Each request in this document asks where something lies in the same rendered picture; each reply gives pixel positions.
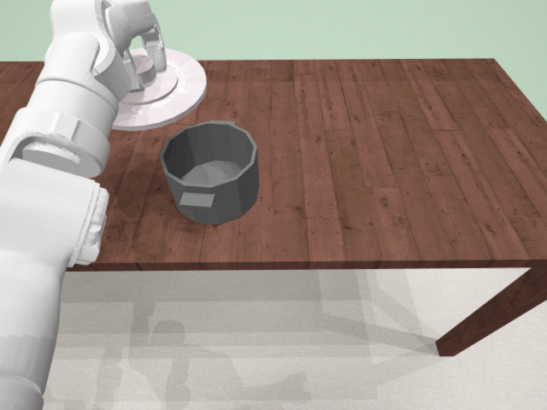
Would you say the table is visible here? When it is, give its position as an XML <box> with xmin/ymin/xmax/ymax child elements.
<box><xmin>0</xmin><ymin>58</ymin><xmax>547</xmax><ymax>356</ymax></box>

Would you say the left robot forearm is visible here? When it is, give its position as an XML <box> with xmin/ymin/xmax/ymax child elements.
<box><xmin>0</xmin><ymin>0</ymin><xmax>132</xmax><ymax>179</ymax></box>

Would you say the lid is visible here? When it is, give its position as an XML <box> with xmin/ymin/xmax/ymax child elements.
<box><xmin>111</xmin><ymin>48</ymin><xmax>207</xmax><ymax>131</ymax></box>

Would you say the knob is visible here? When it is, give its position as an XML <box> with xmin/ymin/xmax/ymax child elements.
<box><xmin>132</xmin><ymin>55</ymin><xmax>156</xmax><ymax>84</ymax></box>

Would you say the left robot upper arm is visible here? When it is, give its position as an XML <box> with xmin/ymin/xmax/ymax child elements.
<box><xmin>0</xmin><ymin>157</ymin><xmax>109</xmax><ymax>410</ymax></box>

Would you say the pot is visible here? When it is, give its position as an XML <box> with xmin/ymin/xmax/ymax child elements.
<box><xmin>159</xmin><ymin>120</ymin><xmax>259</xmax><ymax>225</ymax></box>

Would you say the left robot hand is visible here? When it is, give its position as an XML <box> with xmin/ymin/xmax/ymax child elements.
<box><xmin>112</xmin><ymin>0</ymin><xmax>167</xmax><ymax>93</ymax></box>

